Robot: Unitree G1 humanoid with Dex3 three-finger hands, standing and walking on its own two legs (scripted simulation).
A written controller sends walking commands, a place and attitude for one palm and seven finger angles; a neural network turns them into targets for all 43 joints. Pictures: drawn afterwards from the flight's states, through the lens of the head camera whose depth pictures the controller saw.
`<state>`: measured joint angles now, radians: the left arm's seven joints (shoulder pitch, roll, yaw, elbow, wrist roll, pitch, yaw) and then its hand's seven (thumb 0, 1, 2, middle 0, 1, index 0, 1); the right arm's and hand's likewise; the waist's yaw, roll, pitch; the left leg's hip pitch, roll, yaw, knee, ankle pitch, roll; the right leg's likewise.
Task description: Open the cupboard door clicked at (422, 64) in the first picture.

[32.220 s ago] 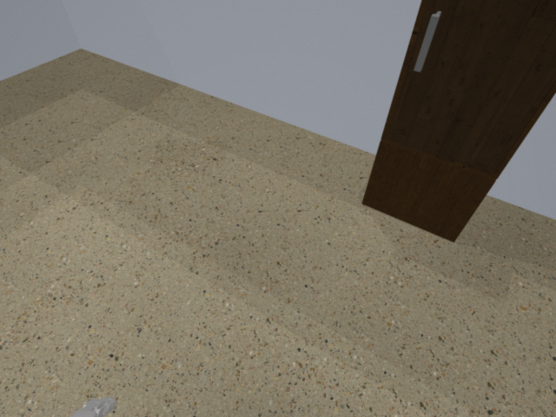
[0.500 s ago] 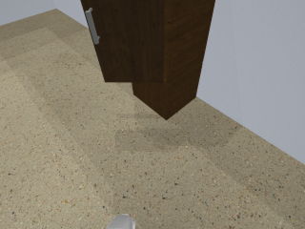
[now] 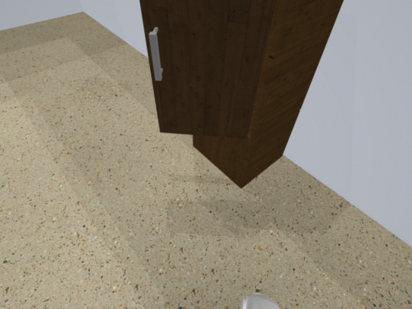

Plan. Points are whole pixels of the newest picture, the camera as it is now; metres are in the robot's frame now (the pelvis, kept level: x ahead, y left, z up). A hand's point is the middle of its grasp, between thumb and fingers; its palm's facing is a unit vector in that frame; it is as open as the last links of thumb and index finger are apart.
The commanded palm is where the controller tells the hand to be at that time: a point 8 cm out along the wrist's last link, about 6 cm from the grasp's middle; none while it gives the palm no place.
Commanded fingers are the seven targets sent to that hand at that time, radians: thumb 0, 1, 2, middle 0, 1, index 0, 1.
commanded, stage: take the last steps up to it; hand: left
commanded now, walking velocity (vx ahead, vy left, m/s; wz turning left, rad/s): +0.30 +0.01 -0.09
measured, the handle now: (157, 54) +0.86 +0.24 +0.05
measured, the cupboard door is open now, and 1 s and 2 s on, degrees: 44 44 44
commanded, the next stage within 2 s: come to a stop and stand still in 0.60 s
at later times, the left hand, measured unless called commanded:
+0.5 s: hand (163, 252) +0.27 +0.13 -0.16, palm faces +0.03 -0.98 -0.18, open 7.1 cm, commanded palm none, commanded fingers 0.00 0.90 0.90 -0.20 -0.30 -0.20 -0.30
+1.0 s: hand (149, 238) +0.31 +0.18 -0.18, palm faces +0.02 -0.98 -0.18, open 7.3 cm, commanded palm none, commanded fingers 0.00 0.90 0.90 -0.20 -0.30 -0.20 -0.30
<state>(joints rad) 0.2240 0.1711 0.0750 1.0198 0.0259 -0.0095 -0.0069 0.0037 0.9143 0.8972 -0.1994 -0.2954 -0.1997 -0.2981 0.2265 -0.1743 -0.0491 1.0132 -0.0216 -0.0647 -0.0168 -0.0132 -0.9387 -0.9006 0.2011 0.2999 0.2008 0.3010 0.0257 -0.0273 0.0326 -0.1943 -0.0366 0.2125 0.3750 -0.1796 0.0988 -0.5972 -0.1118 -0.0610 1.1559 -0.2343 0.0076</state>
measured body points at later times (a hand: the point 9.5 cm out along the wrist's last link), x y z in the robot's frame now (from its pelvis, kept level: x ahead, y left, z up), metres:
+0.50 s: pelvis +0.17 -0.03 +0.00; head +0.21 -0.04 +0.44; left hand +0.27 +0.18 -0.15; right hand +0.08 -0.24 -0.16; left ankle +0.11 +0.08 -0.67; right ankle +0.16 -0.14 -0.74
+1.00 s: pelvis +0.28 +0.00 +0.00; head +0.33 +0.01 +0.45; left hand +0.31 +0.23 -0.16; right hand +0.36 -0.23 -0.15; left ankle +0.32 +0.09 -0.74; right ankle +0.26 -0.13 -0.70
